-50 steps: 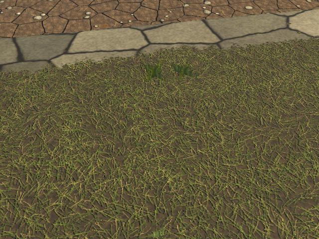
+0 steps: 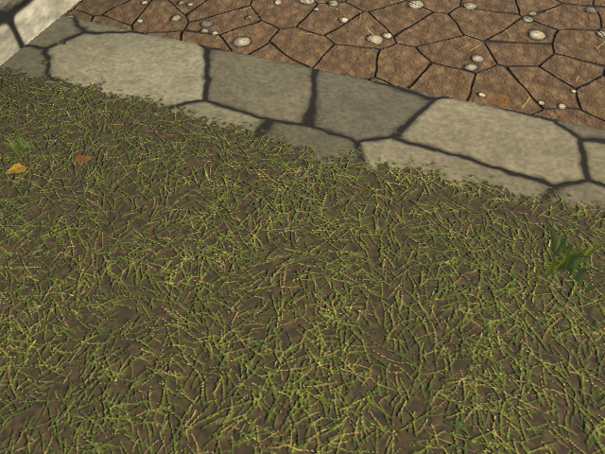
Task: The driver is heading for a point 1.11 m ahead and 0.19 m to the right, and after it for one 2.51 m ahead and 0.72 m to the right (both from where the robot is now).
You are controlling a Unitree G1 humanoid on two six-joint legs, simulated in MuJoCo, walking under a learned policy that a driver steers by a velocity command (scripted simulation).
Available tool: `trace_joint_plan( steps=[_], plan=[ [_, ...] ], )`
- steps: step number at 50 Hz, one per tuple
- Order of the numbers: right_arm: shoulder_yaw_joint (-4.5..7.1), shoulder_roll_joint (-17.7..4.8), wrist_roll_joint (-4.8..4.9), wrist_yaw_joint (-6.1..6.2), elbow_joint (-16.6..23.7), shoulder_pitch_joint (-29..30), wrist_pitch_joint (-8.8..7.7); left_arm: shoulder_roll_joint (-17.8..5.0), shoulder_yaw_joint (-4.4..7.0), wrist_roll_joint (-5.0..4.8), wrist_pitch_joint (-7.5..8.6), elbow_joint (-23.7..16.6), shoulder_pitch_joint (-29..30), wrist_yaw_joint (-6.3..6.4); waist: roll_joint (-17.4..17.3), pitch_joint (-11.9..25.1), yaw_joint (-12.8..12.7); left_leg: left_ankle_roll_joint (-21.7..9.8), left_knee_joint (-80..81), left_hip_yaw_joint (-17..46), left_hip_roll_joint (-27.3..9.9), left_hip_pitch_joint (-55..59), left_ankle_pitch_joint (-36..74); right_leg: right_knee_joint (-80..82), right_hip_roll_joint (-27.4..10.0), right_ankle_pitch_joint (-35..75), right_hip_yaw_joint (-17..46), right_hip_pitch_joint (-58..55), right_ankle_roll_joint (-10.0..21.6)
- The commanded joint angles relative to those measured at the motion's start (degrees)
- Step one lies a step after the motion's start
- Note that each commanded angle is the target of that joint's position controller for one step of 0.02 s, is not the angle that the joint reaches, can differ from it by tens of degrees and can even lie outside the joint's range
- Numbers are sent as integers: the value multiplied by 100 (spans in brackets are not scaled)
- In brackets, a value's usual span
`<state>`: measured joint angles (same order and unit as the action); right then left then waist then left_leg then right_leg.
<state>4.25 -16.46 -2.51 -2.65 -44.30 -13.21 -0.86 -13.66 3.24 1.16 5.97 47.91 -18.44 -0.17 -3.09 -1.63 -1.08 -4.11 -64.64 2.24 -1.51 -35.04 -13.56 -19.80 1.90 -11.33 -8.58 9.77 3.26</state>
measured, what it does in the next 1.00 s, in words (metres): walks ahead, turning right: left foot, then right foot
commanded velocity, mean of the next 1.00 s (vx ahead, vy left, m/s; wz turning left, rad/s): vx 0.42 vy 0.00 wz -0.24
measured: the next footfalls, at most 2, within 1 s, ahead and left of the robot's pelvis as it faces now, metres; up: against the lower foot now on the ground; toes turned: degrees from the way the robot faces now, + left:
left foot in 0.28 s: +0.30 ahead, +0.13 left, +0.00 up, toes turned +7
right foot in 0.80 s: +0.57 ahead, -0.08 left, +0.00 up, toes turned -18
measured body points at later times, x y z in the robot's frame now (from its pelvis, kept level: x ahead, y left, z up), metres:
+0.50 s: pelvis +0.27 +0.05 +0.00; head +0.29 +0.06 +0.45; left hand +0.32 +0.31 -0.14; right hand +0.31 -0.21 -0.13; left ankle +0.26 +0.12 -0.74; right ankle +0.28 -0.10 -0.66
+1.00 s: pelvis +0.48 -0.02 -0.01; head +0.53 -0.05 +0.44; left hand +0.65 +0.21 -0.13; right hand +0.51 -0.30 -0.14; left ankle +0.53 +0.14 -0.65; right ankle +0.53 -0.07 -0.74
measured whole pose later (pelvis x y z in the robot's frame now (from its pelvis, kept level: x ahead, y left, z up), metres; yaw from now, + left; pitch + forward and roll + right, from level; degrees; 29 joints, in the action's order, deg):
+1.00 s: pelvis +0.48 -0.02 -0.01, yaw -20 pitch +1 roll +1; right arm 2.4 -13.3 -1.9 1.3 -46.4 -9.2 -1.2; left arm -14.7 4.0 0.2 0.8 47.8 -12.5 -0.1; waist -0.8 -6.3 -0.4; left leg 2.4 -67.7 1.4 -4.1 -32.2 -21.5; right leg -25.5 7.1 -7.1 -1.4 18.9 8.2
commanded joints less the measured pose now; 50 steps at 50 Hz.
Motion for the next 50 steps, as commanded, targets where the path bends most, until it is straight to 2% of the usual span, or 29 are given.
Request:
trace_joint_plan(
  steps=[1,5,7,10,12,13,14,15,16,17,18,19,20,21,25,29,34,36,38,39,40,41,42,43,44,45,46,47,50],
  plan=[
    [-69,56,-4,-77,380,77,-19,-403,41,7,142,-140,-203,-41,643,-62,125,55,352,239,-180,-584,585,1169,-1607,1368,1047,-206,702],
    [-210,199,24,-133,580,932,-100,-485,17,-27,117,42,-410,-61,700,-208,-16,69,2012,-290,-60,-30,1344,1189,-1336,1819,379,-103,553],
    [-251,195,28,-152,679,1330,-119,-611,27,-39,75,187,-684,-31,706,-274,-142,31,2512,-548,-47,192,1245,1184,-1446,1920,367,-332,570],
    [-253,104,-11,-87,739,1566,-154,-721,25,-35,-45,455,-1053,8,724,-324,-184,-142,3038,-725,37,346,586,792,-1655,2754,489,-1043,606],
    [-205,11,-42,-3,539,1012,-229,-822,21,-39,-126,584,-1108,28,816,0,115,-308,3461,-830,358,1243,167,-165,-1619,4292,491,-1255,561],
    [-134,-132,-89,60,207,93,-311,-819,3,-76,-157,612,-1060,30,669,505,536,-446,3852,-822,464,2470,457,-1184,-1416,4322,331,-943,455],
    [-2,-546,-213,151,-62,-957,-372,-661,-61,-121,-141,432,-929,17,341,1227,953,-696,3868,145,-472,4111,118,-2614,-1199,2714,251,205,342],
    [148,-1144,-234,243,-119,-1382,-368,107,-245,-288,-126,141,-1354,-63,-1059,2122,824,-1408,4200,2866,-2468,6048,23,-4761,-255,-1532,54,2515,76],
    [156,-979,-8,287,-108,-1387,-301,-626,-13,-175,-179,262,-994,25,-243,1990,946,-1349,4561,3156,-2437,5483,227,-5403,-219,-1816,903,2901,150],
    [56,-685,53,283,-161,-876,-316,-616,25,-169,-173,124,-565,18,-111,1112,672,-1118,4699,2127,-2103,4719,551,-5302,-479,-1284,1100,3019,209],
    [-27,-340,71,249,-171,-527,-364,-465,0,-166,-161,144,-456,1,-19,628,470,-894,4956,1508,-1850,3968,906,-4965,-640,-916,1072,2838,197],
    [-80,-130,89,240,-186,-327,-414,-403,22,-96,-223,228,-444,-12,-32,325,308,-664,5145,1011,-1599,3463,1070,-4735,-731,-742,1073,2614,160],
    [-117,6,123,256,-231,-218,-442,-298,20,-3,-317,302,-629,-53,-175,200,128,-519,5313,639,-1438,3065,1069,-4612,-775,-628,1056,2348,92],
    [-132,67,123,260,-270,-243,-492,-202,26,35,-396,350,-671,-97,-170,157,65,-487,5429,440,-1372,2857,1196,-4606,-755,-539,1033,2200,59],
    [-82,-56,173,302,-508,-533,-629,-74,59,68,-524,115,-60,-214,-91,-135,-40,-501,5695,-303,-1302,2838,1730,-4418,-825,205,966,2818,-28],
    [-108,-23,142,321,-679,-747,-620,-13,2,56,-508,-194,792,-278,-86,-375,61,-440,5687,-961,-1130,2867,1978,-3266,-781,1085,759,2977,-48],
    [-55,-310,129,398,-907,-1174,-560,-79,-60,97,-493,-556,1660,-364,-43,-527,279,-375,5484,-1379,-1362,3534,2602,-2002,-599,1013,232,2660,230],
    [-42,-395,125,450,-963,-1155,-484,-106,-41,138,-465,-559,1531,-339,-50,-454,172,-277,4768,-1621,-1353,3850,4453,-1728,-291,585,-30,2301,396],
    [19,-591,139,503,-965,-1054,-392,-240,31,164,-403,-337,697,-276,-198,67,-147,-157,3343,-1718,-1278,3938,5845,-1546,180,216,-186,1392,606],
    [36,-647,186,502,-920,-969,-344,-383,113,200,-328,-116,-27,-229,-98,512,-456,-38,2157,-1736,-1171,3609,5276,-1072,339,596,-59,440,744],
    [22,-583,230,480,-804,-950,-349,-833,268,257,-264,42,-664,-144,309,1013,-757,195,487,-1743,-888,2563,3227,-814,-234,1662,716,-850,990],
    [-118,159,299,398,-509,-1592,-349,-1641,449,222,-284,-86,-386,-90,1667,1701,-110,538,-1834,-1437,169,177,-2492,-1397,-2255,5274,3279,-2850,2001],
    [-37,-341,228,393,-412,-1159,-328,-1672,500,-103,-383,-161,-840,-44,756,2519,-555,566,-2250,-234,274,-32,-2133,-825,-2408,5455,4035,-2860,2348],
    [-70,-236,275,396,-274,-702,-338,-1470,444,-117,-438,-199,-307,22,631,1690,-364,537,-2067,-76,-43,-328,-1461,-536,-2244,4914,3326,-2144,2170],
    [-88,-225,226,407,-246,-493,-358,-1048,337,-157,-474,-252,113,41,372,922,-189,536,-1539,-121,-216,-269,-1054,-272,-1931,4497,2899,-1245,1870],
    [-66,-250,127,413,-259,-423,-301,-799,266,-179,-492,-283,362,57,253,553,13,564,-1153,-80,-319,-59,-919,-104,-1607,4309,2578,-641,1599],
    [-60,-235,35,404,-257,-569,-178,-639,213,-200,-505,-320,492,73,300,479,185,617,-863,-63,-346,291,-861,33,-1400,4215,2334,-162,1466],
    [-60,-180,9,401,-274,-649,-55,-617,190,-160,-486,-330,513,54,282,503,268,642,-638,-67,-320,539,-828,59,-1260,4290,2177,107,1352],
    [-91,-51,55,404,-180,-614,108,-928,268,-60,-412,-359,429,11,363,725,332,703,-151,-119,-199,627,-543,36,-1044,4402,2042,296,1241]
  ],
)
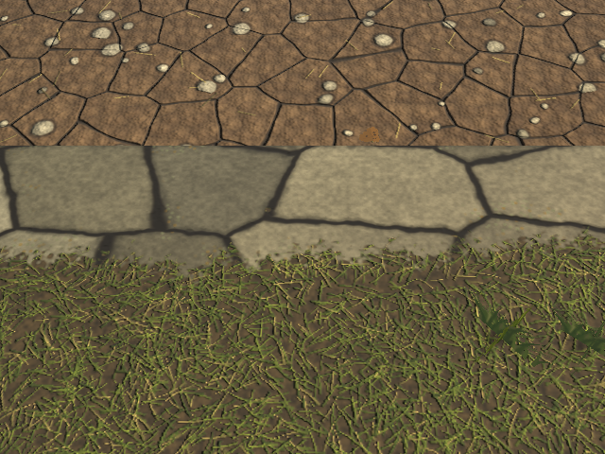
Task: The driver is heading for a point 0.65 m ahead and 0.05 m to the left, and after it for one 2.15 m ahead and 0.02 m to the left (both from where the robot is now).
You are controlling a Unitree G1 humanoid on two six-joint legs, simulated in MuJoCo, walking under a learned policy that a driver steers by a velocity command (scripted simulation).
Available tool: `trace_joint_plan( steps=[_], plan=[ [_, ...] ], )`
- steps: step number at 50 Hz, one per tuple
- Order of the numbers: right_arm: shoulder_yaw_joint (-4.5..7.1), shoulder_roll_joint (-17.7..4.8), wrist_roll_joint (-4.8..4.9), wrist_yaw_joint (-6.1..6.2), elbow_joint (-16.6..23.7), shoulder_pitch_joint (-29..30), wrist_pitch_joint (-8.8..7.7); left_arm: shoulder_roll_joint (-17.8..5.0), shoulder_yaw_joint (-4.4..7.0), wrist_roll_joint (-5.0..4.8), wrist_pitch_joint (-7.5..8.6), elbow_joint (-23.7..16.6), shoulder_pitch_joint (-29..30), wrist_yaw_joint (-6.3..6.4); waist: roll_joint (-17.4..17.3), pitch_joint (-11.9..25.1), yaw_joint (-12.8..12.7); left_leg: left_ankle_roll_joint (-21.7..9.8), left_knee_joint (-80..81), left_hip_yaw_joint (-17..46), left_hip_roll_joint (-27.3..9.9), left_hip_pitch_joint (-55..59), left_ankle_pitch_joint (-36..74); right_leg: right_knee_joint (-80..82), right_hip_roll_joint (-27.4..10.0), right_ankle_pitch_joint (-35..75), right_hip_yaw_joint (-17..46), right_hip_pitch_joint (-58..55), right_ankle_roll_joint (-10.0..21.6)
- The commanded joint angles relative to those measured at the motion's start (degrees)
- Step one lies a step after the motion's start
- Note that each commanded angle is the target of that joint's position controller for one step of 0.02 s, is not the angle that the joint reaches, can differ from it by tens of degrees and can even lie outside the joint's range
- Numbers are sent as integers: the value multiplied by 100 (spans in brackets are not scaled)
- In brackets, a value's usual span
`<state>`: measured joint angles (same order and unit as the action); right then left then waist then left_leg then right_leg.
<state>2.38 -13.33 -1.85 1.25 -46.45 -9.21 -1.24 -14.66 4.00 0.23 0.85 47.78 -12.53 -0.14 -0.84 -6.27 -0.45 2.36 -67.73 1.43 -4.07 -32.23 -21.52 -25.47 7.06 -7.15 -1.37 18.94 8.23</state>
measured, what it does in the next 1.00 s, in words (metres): walks ahead: left foot, then right foot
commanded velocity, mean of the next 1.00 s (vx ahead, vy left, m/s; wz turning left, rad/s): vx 0.09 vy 0.00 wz -0.23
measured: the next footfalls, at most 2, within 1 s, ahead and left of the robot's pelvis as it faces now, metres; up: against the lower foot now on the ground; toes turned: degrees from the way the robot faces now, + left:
left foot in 0.42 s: +0.15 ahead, +0.14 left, +0.00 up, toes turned -11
right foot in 0.72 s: +0.05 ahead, -0.06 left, +0.00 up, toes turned -7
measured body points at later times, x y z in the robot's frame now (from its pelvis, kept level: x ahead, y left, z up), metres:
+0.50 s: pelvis +0.07 +0.05 +0.01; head +0.10 +0.07 +0.46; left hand +0.21 +0.30 -0.13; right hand +0.14 -0.22 -0.10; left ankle +0.09 +0.15 -0.73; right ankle +0.04 -0.04 -0.71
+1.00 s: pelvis +0.10 +0.06 +0.00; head +0.10 +0.07 +0.45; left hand +0.16 +0.33 -0.15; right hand +0.11 -0.22 -0.13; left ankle +0.11 +0.14 -0.74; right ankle +0.01 -0.06 -0.73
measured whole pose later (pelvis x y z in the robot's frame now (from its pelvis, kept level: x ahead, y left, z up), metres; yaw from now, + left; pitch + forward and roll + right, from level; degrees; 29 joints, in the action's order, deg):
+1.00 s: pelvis +0.10 +0.06 +0.00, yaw -12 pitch -1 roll +0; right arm 2.3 -14.9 -1.4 -0.5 -52.7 -15.9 -2.7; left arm -14.7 2.7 0.6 0.2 58.4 -20.0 0.5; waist 1.2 -0.3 -0.2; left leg -4.8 -28.4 -2.7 2.6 -11.0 -16.9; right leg -30.7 0.8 -22.6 5.2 6.7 2.4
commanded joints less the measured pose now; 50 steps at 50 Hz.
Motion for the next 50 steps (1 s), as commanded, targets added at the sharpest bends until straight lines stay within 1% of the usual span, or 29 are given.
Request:
trace_joint_plan(
  steps=[1,8,11,16,18,19,20,21,22,23,24,25,27,31,33,34,35,36,37,38,39,40,42,43,45,47,48,49,50],
  plan=[
    [101,-388,-9,20,87,-897,170,-863,203,34,89,-356,-212,11,204,1204,231,67,304,-22,63,266,369,622,-1518,3720,1365,-623,688],
    [136,-597,28,67,472,104,297,-945,253,41,-103,-450,-595,78,545,958,-150,132,1265,261,142,-347,601,801,-1475,1105,2273,-1009,463],
    [110,-579,67,89,483,153,278,-880,230,87,-122,-462,-662,89,624,907,-205,44,1694,255,223,-166,426,693,-1524,1223,2370,-1162,486],
    [60,-568,177,115,507,53,223,-861,174,155,-174,-459,-588,85,682,927,-203,-187,2511,95,477,778,-137,325,-1562,2269,2499,-1075,521],
    [40,-540,210,133,450,-198,196,-856,141,118,-207,-450,-435,102,674,912,-62,-300,3379,25,570,1358,3,168,-1495,2397,2578,-1013,390],
    [23,-495,196,143,381,-416,163,-825,112,65,-224,-451,-314,121,605,879,93,-362,4256,7,561,1849,530,46,-1355,2085,2549,-853,204],
    [30,-572,133,166,341,-545,105,-717,62,21,-217,-475,-276,144,424,878,134,-442,4984,303,255,2463,1191,-110,-1158,1281,2492,-493,-76],
    [49,-893,12,209,434,-408,57,-320,-56,8,-180,-524,-529,141,-628,1012,-92,-703,5409,1477,-927,2928,1900,-888,-651,-357,1857,-85,-390],
    [59,-1169,21,157,554,-1,73,-425,-32,-35,-203,-505,-682,173,-1118,782,-246,-1453,5280,2304,-1756,2550,3641,-1249,162,-2244,980,381,-550],
    [35,-945,74,115,464,-229,53,-752,47,83,-245,-395,-589,183,-830,874,-49,-1904,5110,2215,-1839,2278,4122,-2107,-92,-2654,866,59,-636],
    [-47,-715,103,82,424,-155,18,-750,67,58,-261,-345,-467,160,-563,773,-94,-1841,5090,1824,-1514,2226,4140,-2361,-148,-2417,908,41,-697],
    [-77,-639,99,76,400,-15,15,-670,59,43,-281,-279,-424,145,-476,694,-157,-1603,5064,1381,-1156,2187,3978,-2409,-201,-2170,918,-13,-793],
    [-84,-680,92,104,318,4,9,-550,11,67,-328,-161,-462,92,-756,757,-185,-1318,4896,896,-735,2467,4387,-2195,-230,-1910,785,-59,-938],
    [-68,-759,85,63,57,-330,53,-337,-115,-24,-370,8,-156,129,-814,902,69,-1262,4637,808,-599,2838,4432,-984,-364,-1776,381,-444,-1030],
    [-41,-820,88,60,-52,-340,87,-341,-137,-56,-366,138,-165,173,-822,888,43,-1196,4551,905,-568,2839,4162,-158,-395,-1275,271,-738,-968],
    [-22,-858,108,60,-94,-283,104,-329,-156,-42,-342,240,-260,192,-747,872,-50,-1071,4508,894,-510,2693,3882,472,-450,-589,264,-1083,-921],
    [-23,-825,115,55,-126,-307,98,-423,-151,6,-304,303,-244,212,-634,874,-43,-890,4540,951,-474,2431,3396,801,-625,-31,507,-1472,-864],
    [-37,-755,127,31,-123,-353,72,-622,-131,83,-250,326,-214,230,-392,968,26,-710,4573,952,-394,2083,2730,661,-984,423,880,-1882,-799],
    [-42,-653,152,-13,-186,-559,63,-771,-115,84,-226,453,-193,212,102,924,229,-628,4809,659,-22,1974,1481,405,-1159,328,1010,-1794,-638],
    [-43,-630,144,-12,-309,-436,104,-675,-103,45,-220,563,-194,161,354,681,79,-632,4712,363,307,2027,262,427,-1035,-1039,997,-1312,-461],
    [8,-736,87,-22,-303,-251,159,-628,-108,78,-209,608,-285,141,418,378,-31,-661,4384,251,456,1897,-548,609,-1021,-2261,1176,-924,-295],
    [31,-737,49,-59,-260,-142,188,-711,-93,102,-207,642,-351,140,611,108,-83,-699,4090,199,531,1554,-998,892,-1151,-3187,1507,-700,-131],
    [6,-541,25,-143,-124,82,139,-943,-25,79,-160,763,-639,157,1223,-348,-209,-669,3264,-241,717,906,-635,1612,-1777,-4089,2508,-682,270],
    [-7,-477,-3,-155,-102,102,74,-969,1,87,-126,768,-589,149,1280,-469,-197,-677,3004,-327,600,806,-285,1779,-2054,-3977,2814,-653,425],
    [17,-509,10,-194,-126,-44,-62,-921,13,90,-43,728,-417,113,1080,-359,-54,-737,3036,-285,459,980,-241,1751,-2105,-3382,2752,-638,476],
    [32,-439,57,-222,-332,-565,-159,-859,22,27,20,672,-97,73,937,-244,275,-815,3892,-484,594,2131,70,1421,-1734,-2796,2110,-130,275],
    [72,-475,78,-199,-562,-1093,-189,-798,24,23,45,627,39,69,765,-133,495,-817,4270,-451,697,3035,236,1029,-1456,-2638,1785,362,123],
    [150,-725,56,-140,-761,-1724,-230,-598,-25,51,100,518,240,65,189,-37,752,-915,4783,357,199,3902,-167,128,-1111,-2337,1322,1083,-73],
    [295,-1299,35,-111,-898,-2343,-262,-160,-142,3,160,316,379,18,-1239,210,918,-1360,5866,2650,-1066,4487,-1825,-1646,-349,-2128,338,1978,-341]
  ],
)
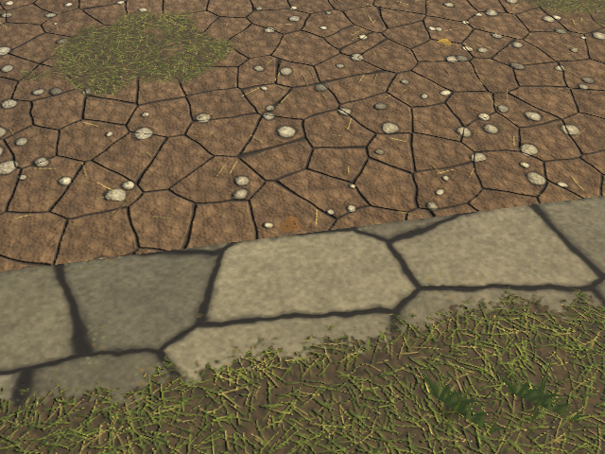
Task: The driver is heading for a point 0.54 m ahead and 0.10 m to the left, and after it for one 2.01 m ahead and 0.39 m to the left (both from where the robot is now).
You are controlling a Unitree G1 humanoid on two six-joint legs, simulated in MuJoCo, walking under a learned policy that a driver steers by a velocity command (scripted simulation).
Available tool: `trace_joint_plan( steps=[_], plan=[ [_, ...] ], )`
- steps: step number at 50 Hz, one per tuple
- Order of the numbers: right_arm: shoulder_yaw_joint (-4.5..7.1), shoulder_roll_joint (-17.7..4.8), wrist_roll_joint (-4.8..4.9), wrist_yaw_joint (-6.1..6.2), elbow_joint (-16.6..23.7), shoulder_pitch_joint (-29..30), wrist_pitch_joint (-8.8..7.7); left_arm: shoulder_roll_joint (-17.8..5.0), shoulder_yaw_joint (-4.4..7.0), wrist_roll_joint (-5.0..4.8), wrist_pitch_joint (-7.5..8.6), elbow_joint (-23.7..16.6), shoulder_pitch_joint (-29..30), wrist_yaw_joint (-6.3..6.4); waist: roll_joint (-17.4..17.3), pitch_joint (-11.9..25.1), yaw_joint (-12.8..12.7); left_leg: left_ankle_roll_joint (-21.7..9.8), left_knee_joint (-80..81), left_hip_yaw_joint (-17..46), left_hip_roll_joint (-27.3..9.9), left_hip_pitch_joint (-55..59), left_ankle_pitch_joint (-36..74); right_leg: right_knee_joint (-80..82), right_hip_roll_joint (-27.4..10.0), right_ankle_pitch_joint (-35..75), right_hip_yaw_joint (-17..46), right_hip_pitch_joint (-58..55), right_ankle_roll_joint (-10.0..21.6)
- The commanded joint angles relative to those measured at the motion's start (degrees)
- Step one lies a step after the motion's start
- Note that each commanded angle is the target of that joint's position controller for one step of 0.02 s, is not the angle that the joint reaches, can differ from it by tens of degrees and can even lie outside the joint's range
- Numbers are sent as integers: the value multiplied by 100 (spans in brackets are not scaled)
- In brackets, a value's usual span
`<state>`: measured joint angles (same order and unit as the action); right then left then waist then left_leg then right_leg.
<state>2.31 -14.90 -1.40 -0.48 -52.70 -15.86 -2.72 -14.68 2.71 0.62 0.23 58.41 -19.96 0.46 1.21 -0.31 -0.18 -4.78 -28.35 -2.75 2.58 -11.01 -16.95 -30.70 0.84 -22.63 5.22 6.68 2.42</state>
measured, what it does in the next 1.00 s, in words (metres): walks ahead, turning left: right foot, then left foot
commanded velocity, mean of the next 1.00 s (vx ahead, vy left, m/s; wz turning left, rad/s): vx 0.41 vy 0.00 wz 0.28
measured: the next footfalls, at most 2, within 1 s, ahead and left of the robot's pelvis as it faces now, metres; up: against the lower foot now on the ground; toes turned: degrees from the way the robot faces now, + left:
right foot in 0.42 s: +0.35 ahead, -0.12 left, +0.00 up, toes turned -1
left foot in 0.94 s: +0.58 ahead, +0.09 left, +0.00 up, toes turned +23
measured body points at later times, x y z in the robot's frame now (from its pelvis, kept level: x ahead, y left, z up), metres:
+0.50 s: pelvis +0.22 -0.05 -0.01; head +0.26 -0.06 +0.44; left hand +0.38 +0.21 -0.12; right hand +0.18 -0.29 -0.16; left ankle +0.04 +0.07 -0.66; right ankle +0.31 -0.12 -0.73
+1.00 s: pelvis +0.46 +0.00 -0.02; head +0.50 +0.02 +0.43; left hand +0.37 +0.23 -0.17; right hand +0.69 -0.17 -0.14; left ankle +0.54 +0.07 -0.74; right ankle +0.33 -0.14 -0.66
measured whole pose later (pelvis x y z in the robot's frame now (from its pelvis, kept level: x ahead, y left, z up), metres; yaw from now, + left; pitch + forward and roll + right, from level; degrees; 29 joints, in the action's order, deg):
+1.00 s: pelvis +0.46 +0.00 -0.02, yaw +20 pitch +0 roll +0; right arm 2.8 -12.4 -2.0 -1.8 -48.0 -4.1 -2.3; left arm -11.6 2.4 0.2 2.7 54.8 -19.3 2.0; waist 0.0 -5.8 -1.5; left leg -8.4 -35.0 -6.6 4.1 -26.7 -9.2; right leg -62.0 -3.2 -30.5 -9.9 11.9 -0.2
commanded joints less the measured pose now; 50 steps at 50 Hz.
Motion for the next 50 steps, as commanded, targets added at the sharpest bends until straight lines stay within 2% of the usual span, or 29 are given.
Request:
trace_joint_plan(
  steps=[1,2,3,4,6,8,12,16,18,19,20,21,22,23,24,25,27,28,31,33,37,41,44,45,46,47,48,49,50],
  plan=[
    [319,-1161,-14,34,-389,-1816,-78,-548,69,98,247,-853,1299,-47,-1261,-655,815,-1013,2278,4080,-2455,1959,-2550,-2165,200,-862,-333,3638,287],
    [239,-869,-25,21,-245,-1278,-79,-616,98,126,268,-803,1248,-87,-580,-916,453,-1027,2207,3692,-2321,1532,-2398,-2661,-135,-389,-100,3636,358],
    [193,-698,-7,12,-117,-874,-113,-486,67,89,302,-696,1060,-151,-436,-892,232,-903,2259,3188,-2058,1290,-1944,-2744,-294,53,-119,3477,361],
    [167,-635,6,20,-69,-690,-152,-423,57,90,326,-654,983,-199,-453,-797,113,-782,2334,2718,-1838,1231,-1362,-2712,-417,391,-202,3332,320],
    [107,-490,25,34,-177,-792,-228,-371,41,162,301,-624,1018,-265,-530,-604,97,-662,2312,1931,-1503,1291,8,-2646,-458,841,-443,3197,167],
    [76,-437,48,45,-361,-1116,-263,-296,17,164,263,-731,1275,-289,-581,-560,141,-679,2229,1502,-1419,1412,1049,-2437,-455,1031,-629,3341,26],
    [37,-437,42,68,-529,-1335,-260,-121,-83,119,235,-1106,2160,-307,-683,-696,290,-675,2162,961,-1298,1121,2066,-1344,-379,1498,-903,3136,-133],
    [50,-550,45,79,-622,-1363,-272,-219,-81,71,222,-1304,2474,-282,-736,-752,286,-591,2045,871,-1462,928,2687,-517,-241,1738,-1010,2310,62],
    [66,-637,49,93,-614,-1160,-261,-341,-18,73,257,-1255,2100,-220,-669,-622,19,-488,1550,899,-1546,1021,3721,-291,-102,1556,-972,1740,206],
    [83,-699,53,94,-601,-1048,-251,-438,44,78,297,-1103,1576,-173,-618,-349,-219,-403,909,837,-1466,1048,4470,-106,52,1434,-995,1114,281],
    [82,-703,66,80,-587,-962,-231,-564,128,100,359,-798,657,-111,-401,143,-607,-286,-188,650,-1197,804,4593,255,164,1502,-1038,6,375],
    [29,-537,98,55,-477,-995,-230,-962,256,226,427,-612,-270,-22,-4,776,-900,-185,-1695,483,-873,-164,3179,498,-747,731,-84,-1358,558],
    [-136,306,235,33,-346,-1689,-198,-1537,370,351,428,-605,-689,-6,1246,1646,-554,34,-3733,125,-42,-1891,-908,1032,-2562,-414,2546,-2787,1058],
    [32,-317,146,69,-451,-1569,-145,-1296,348,139,345,-640,-392,-44,786,1540,-565,-64,-4464,629,-39,-2293,-1119,1851,-2610,-1374,3564,-2096,1194],
    [106,-465,104,54,-312,-1055,-121,-885,240,82,345,-772,335,-48,409,555,-282,-130,-4519,673,-412,-2474,-537,1952,-2368,-1495,2587,-1230,999],
    [93,-344,101,10,-255,-781,-131,-540,155,65,401,-847,763,-71,243,99,-164,-139,-4265,636,-615,-2319,-102,2116,-2101,-651,1790,-491,869],
    [112,-175,-10,-56,-270,-763,-20,-270,78,64,503,-739,793,-31,339,-154,89,-92,-3938,625,-817,-1878,124,2226,-1691,619,646,204,604],
    [115,-92,-31,-93,-268,-759,50,-209,59,65,554,-685,689,-20,318,-141,139,-69,-3897,593,-828,-1786,170,2250,-1636,998,347,289,571],
    [132,13,-35,-171,-70,-342,180,-265,75,16,678,-559,351,-4,243,-256,187,-2,-3760,495,-887,-2258,541,2411,-1605,1573,-264,183,591],
    [136,14,-35,-211,88,74,220,-266,74,39,687,-496,142,11,198,-371,141,56,-3551,434,-926,-2692,934,2457,-1561,1812,-603,44,580],
    [77,79,-24,-288,421,932,192,-242,42,46,682,-389,-142,34,133,-574,14,136,-2371,163,-832,-2881,1664,2408,-1402,2541,-1240,-133,509],
    [-27,209,-64,-315,667,1497,149,-380,36,13,610,-276,-405,128,199,-605,-112,60,-1081,-543,-498,-2206,1822,1743,-1377,4858,-1885,-419,379],
    [30,21,-124,-277,596,1013,131,-571,98,7,491,-278,-367,225,497,-217,91,-195,-814,-719,-78,-1537,1197,679,-1436,6456,-2030,-863,297],
    [78,-88,-134,-251,504,617,105,-646,132,4,436,-312,-291,247,552,8,248,-323,-671,-698,76,-1153,986,41,-1455,6697,-2025,-915,303],
    [154,-241,-155,-212,370,114,44,-685,157,-5,378,-358,-238,244,503,326,434,-459,-319,-585,193,-586,1051,-877,-1462,6303,-1979,-828,275],
    [256,-463,-216,-133,224,-441,-43,-717,181,-55,346,-414,-156,202,157,657,766,-636,422,-303,77,283,2011,-2251,-1280,4973,-2036,-357,66],
    [402,-1094,-203,-71,231,-459,-77,-192,84,-5,347,-635,-547,164,-881,1159,360,-1024,-436,1223,-1477,1853,5332,-3941,-717,-137,-1948,1297,-139],
    [541,-1505,8,-40,411,-581,40,-238,92,-139,266,-879,-748,153,-1221,2141,403,-2280,-108,3458,-2630,2948,6348,-5626,181,-1694,-1066,2672,-360],
    [519,-1324,134,38,545,-429,175,-443,115,-17,253,-929,-282,141,-282,1870,471,-2128,332,2974,-2441,2363,5447,-5512,-205,-1026,-449,2930,-354]
  ],
)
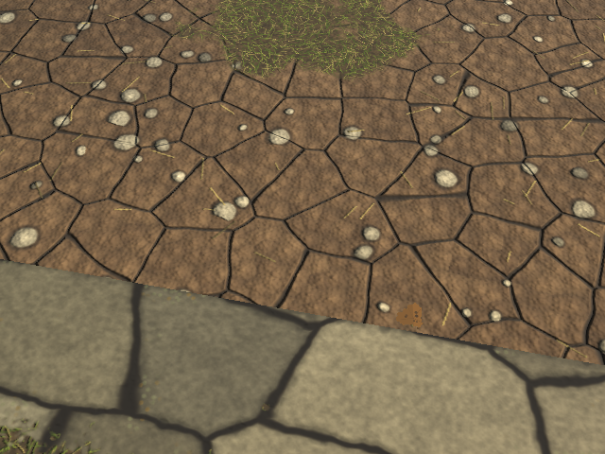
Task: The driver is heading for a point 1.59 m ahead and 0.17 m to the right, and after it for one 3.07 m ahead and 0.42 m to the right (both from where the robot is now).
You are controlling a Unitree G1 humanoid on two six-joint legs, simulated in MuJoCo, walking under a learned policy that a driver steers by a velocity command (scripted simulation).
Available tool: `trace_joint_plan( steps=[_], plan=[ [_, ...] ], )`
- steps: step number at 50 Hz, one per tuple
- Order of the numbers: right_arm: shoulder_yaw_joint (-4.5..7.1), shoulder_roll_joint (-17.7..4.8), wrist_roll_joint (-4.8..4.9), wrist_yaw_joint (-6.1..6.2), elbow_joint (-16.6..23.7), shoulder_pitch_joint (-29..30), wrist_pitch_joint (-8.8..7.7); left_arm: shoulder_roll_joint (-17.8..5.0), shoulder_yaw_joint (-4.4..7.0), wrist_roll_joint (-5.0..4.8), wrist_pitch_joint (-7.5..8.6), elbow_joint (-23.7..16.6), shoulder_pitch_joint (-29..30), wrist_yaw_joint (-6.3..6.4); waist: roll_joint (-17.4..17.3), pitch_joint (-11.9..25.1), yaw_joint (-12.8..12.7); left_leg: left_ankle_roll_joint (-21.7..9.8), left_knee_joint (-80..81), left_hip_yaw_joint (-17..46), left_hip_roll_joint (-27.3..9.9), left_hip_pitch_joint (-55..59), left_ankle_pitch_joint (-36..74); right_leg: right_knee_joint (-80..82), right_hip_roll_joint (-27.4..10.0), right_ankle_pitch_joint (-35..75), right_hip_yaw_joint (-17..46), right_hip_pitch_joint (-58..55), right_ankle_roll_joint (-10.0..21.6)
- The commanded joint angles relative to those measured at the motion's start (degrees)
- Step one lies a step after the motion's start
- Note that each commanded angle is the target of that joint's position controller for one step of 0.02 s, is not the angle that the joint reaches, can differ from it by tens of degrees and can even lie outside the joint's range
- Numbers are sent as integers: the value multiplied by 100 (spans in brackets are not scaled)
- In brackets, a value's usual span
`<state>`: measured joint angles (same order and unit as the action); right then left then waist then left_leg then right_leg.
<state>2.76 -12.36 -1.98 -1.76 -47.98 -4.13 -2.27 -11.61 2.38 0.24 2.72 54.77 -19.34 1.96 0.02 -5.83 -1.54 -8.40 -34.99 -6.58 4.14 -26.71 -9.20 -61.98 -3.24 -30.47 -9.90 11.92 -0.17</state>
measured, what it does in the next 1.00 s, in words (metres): steps on the spot: right foot, then left foot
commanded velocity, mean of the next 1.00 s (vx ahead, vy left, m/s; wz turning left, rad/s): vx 0.04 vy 0.00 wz -0.07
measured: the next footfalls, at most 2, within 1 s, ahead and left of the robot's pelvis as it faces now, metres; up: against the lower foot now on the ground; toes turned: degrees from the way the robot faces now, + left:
right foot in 0.48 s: +0.12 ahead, -0.14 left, +0.00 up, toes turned +7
left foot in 0.86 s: +0.10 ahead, +0.07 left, +0.00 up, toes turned -9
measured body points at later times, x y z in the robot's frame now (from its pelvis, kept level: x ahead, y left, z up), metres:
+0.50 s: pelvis +0.07 -0.03 +0.02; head +0.08 -0.04 +0.47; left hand +0.12 +0.23 -0.11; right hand +0.19 -0.27 -0.11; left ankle +0.11 +0.04 -0.71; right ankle +0.08 -0.15 -0.72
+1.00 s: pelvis +0.06 -0.01 +0.03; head +0.09 +0.02 +0.48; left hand +0.19 +0.26 -0.11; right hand +0.13 -0.30 -0.07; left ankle +0.06 +0.08 -0.71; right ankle +0.02 -0.13 -0.64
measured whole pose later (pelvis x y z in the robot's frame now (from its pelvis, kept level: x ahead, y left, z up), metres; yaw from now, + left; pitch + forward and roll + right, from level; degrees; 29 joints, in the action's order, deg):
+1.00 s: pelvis +0.06 -0.01 +0.03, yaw -10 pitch +1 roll -1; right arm 1.7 -14.3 -1.3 2.7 -45.2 -11.0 0.9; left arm -18.4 5.9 1.2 -3.6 47.9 -11.7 -0.5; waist 3.0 -3.0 -1.1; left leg -3.0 -23.4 -1.4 0.9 -10.6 -13.6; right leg -58.4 5.0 -24.7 4.9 26.8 -0.8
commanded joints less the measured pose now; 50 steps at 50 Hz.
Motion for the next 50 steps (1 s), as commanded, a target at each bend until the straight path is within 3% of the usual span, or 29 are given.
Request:
trace_joint_plan(
  steps=[1,2,3,4,8,15,20,21,23,24,25,26,27,29,33,38,40,42,43,44,45,46,47,49,50],
  plan=[
    [384,-1230,220,215,147,-1123,179,-662,125,9,26,-678,50,-25,-105,1620,504,-1588,1308,2946,-2363,3077,3858,-2053,50,266,1085,2480,-95],
    [303,-925,225,233,156,-835,196,-670,140,60,19,-665,187,-14,157,1046,292,-1279,1550,2610,-2011,2353,3500,-1542,-99,522,1122,2352,-121],
    [267,-784,259,257,164,-771,198,-699,161,162,-71,-713,192,-11,98,888,167,-1095,1648,2368,-1777,1904,3386,-1166,-173,626,1167,2092,-153],
    [238,-703,224,249,170,-732,186,-657,162,216,-194,-679,58,-4,59,918,69,-962,1700,2208,-1596,1609,3307,-946,-157,691,1157,1789,-178],
    [297,-960,97,188,225,-770,109,-514,137,154,-402,-737,22,-13,-97,1186,-17,-745,1735,1972,-1301,1334,2974,-314,-30,1008,1109,1585,-232],
    [249,-899,55,216,162,-1063,228,-641,158,116,-521,-943,769,10,-534,948,315,-490,2173,2367,-1278,1506,205,838,-18,1204,1204,1735,-210],
    [71,-603,-35,260,37,-959,234,-454,58,40,-484,-746,573,2,-593,849,322,-420,2154,2179,-1316,1296,-230,2179,181,834,1038,613,-17],
    [62,-652,-31,281,0,-944,241,-450,49,27,-471,-706,503,7,-588,791,288,-386,2071,2168,-1343,1257,-229,2547,258,867,977,376,39],
    [89,-847,63,354,-40,-892,279,-490,43,34,-403,-659,329,18,-402,619,96,-159,1715,2093,-1322,1113,44,3822,352,1531,933,-140,184],
    [94,-844,88,383,-39,-983,273,-660,60,83,-338,-696,364,23,-151,573,157,69,1455,2024,-1224,1059,175,4258,83,1824,1407,-270,277],
    [60,-674,118,392,76,-1077,259,-996,97,165,-269,-780,311,27,576,791,310,300,661,1577,-828,964,-14,4615,-798,2422,2563,-404,492],
    [65,-590,180,394,100,-882,275,-1233,160,61,-255,-784,709,-43,1156,321,480,512,639,894,-105,754,-708,4601,-1241,3498,3168,198,945],
    [77,-697,103,412,63,-823,289,-1112,163,56,-225,-830,682,-96,1078,361,333,588,227,825,-84,837,-1039,4603,-1341,3906,3298,194,1167],
    [133,-729,153,395,95,-610,315,-1134,206,84,-221,-773,473,-87,964,467,151,664,-682,826,44,462,-1642,4525,-1193,4214,3248,-151,1332],
    [129,-594,141,395,202,-502,351,-1209,342,32,-330,-723,303,-29,647,693,125,946,-1484,892,-61,-132,-1769,4174,-792,4856,2988,-756,1331],
    [68,-570,227,422,415,-335,318,-1295,458,63,-438,-765,302,-74,903,979,-37,1001,-630,846,-24,267,-1680,3981,-625,4766,3293,-791,1225],
    [64,-626,246,425,425,-568,284,-1363,495,59,-481,-851,557,-124,963,1052,80,927,48,844,41,815,-1516,3920,-529,4627,3460,-533,1084],
    [78,-690,195,465,315,-1088,221,-1343,498,-8,-522,-987,966,-159,821,1053,422,842,1572,825,-25,1913,-506,3653,-166,3656,3360,135,656],
    [174,-1130,101,521,318,-1172,190,-1073,430,-28,-510,-1069,853,-161,101,1035,319,649,2195,1633,-907,2545,-686,3072,251,2316,2978,915,313],
    [275,-1766,73,530,530,-812,229,-584,307,-51,-486,-1186,506,-146,-1421,979,80,73,2455,3305,-2489,2794,-58,1984,1224,113,1827,1988,25],
    [254,-1595,17,488,533,-791,262,-1168,429,125,-508,-1079,583,-102,-1045,892,178,-457,2147,3243,-2804,2043,786,840,861,-421,1604,1831,9],
    [125,-1156,36,454,623,-586,256,-1284,488,114,-534,-983,553,-121,-565,687,14,-481,2093,2777,-2487,1760,1071,338,754,-143,1688,1691,50],
    [61,-931,60,441,674,-310,249,-1215,493,121,-573,-886,475,-161,-444,452,-116,-307,2036,2175,-2088,1565,1167,9,686,227,1618,1665,32],
    [35,-902,55,477,752,-246,222,-1149,471,126,-650,-826,348,-294,-858,479,-138,-129,1894,1468,-1652,1831,1723,-326,675,636,1434,1819,-97],
    [43,-926,51,473,724,-404,218,-1132,450,107,-668,-840,415,-337,-846,516,-51,-155,1815,1298,-1603,1987,2018,-309,669,687,1346,1869,-173]
  ],
)
Keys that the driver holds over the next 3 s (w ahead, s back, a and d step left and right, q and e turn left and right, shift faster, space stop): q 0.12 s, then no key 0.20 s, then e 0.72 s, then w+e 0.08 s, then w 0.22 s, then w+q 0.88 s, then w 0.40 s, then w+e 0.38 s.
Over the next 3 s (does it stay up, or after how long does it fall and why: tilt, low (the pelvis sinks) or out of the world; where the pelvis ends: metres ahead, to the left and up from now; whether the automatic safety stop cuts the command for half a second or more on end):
stays up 0.92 -0.07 0.02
